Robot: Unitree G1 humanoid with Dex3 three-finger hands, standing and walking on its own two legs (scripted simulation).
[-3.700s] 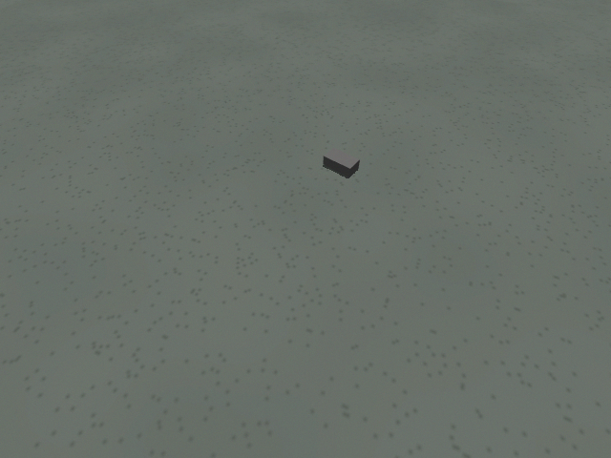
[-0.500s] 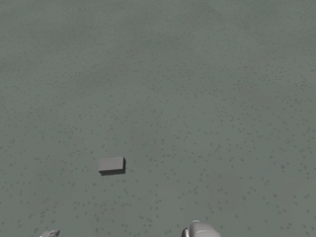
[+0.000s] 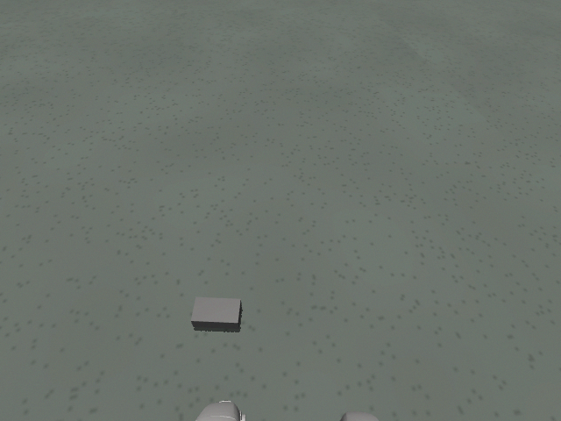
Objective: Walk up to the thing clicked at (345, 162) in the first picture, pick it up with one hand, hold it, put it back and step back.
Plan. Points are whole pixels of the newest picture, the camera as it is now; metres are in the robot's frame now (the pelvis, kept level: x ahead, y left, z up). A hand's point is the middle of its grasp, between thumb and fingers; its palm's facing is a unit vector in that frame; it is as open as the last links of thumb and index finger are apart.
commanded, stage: walk up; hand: left
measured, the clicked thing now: (217, 312) +0.55 +0.24 -0.71
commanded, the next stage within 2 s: none
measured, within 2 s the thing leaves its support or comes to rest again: neither
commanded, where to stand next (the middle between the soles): +0.11 -0.02 m, yaw -1 degrees
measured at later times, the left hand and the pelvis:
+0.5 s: hand (108, 419) +0.14 +0.28 -0.13, palm faces -0.08 -0.92 -0.37, open 7.3 cm; pelvis +0.03 +0.02 +0.01, yaw -2 degrees
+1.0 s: hand (139, 412) +0.15 +0.23 -0.12, palm faces -0.10 -0.95 -0.30, open 7.4 cm; pelvis +0.04 +0.00 +0.03, yaw -4 degrees
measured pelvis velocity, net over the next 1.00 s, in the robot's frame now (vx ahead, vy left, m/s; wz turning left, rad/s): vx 0.04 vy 0.00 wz -0.06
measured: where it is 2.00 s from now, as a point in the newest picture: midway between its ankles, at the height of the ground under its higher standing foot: outside the picture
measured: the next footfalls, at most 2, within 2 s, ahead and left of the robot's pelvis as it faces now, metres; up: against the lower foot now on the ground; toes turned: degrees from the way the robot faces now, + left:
right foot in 0.34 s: +0.10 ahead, -0.15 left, +0.00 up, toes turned -5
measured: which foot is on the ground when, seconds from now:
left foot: down 0.00-1.00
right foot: up 0.00-0.32, down 0.34-1.00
